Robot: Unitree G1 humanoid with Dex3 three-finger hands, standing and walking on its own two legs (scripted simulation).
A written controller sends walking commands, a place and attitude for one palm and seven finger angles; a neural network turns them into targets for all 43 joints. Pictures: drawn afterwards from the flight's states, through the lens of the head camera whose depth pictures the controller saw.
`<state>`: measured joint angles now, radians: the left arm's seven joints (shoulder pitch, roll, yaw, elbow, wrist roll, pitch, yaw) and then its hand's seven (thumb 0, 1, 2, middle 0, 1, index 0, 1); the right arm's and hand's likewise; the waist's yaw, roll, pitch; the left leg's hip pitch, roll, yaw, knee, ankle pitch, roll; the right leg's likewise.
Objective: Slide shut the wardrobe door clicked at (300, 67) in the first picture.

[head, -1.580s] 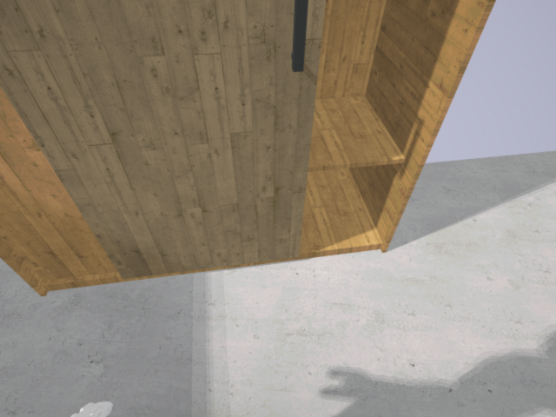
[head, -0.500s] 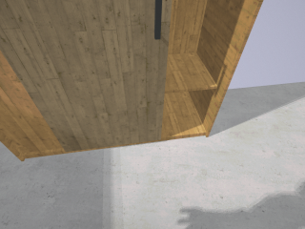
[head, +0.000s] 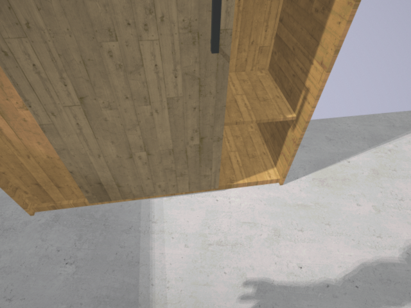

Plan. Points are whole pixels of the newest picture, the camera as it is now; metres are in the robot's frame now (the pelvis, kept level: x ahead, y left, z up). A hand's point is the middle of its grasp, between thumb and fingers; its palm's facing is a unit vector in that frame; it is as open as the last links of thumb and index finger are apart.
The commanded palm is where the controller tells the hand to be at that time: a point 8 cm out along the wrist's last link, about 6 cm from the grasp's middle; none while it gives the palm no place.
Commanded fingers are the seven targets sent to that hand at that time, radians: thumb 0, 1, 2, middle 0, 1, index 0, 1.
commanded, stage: walk to a spot facing it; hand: left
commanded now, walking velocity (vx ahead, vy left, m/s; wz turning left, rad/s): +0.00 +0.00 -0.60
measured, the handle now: (215, 7) +0.83 +0.03 +0.23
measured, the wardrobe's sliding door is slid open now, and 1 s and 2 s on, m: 0.38 0.38 0.38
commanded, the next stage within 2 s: none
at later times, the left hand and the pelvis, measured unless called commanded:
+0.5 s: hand out of the picture +0.05 +0.16 -0.17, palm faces -0.17 -0.95 -0.27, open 7.4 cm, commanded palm none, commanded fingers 0.00 0.90 0.90 -0.20 -0.30 -0.20 -0.30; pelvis -0.03 -0.03 -0.02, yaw -13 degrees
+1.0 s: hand out of the picture +0.13 +0.20 -0.18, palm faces -0.42 -0.88 -0.23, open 7.4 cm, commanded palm none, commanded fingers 0.00 0.90 0.90 -0.20 -0.30 -0.20 -0.30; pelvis -0.03 +0.04 -0.01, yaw -30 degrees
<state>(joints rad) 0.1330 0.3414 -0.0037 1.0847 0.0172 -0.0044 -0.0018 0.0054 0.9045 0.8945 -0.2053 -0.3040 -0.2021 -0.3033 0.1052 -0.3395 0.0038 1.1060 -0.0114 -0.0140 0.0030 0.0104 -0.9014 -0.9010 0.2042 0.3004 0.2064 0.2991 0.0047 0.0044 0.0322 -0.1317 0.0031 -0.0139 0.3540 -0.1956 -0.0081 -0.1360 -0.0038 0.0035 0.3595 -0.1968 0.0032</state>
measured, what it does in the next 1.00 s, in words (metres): steps on the spot, turning right: left foot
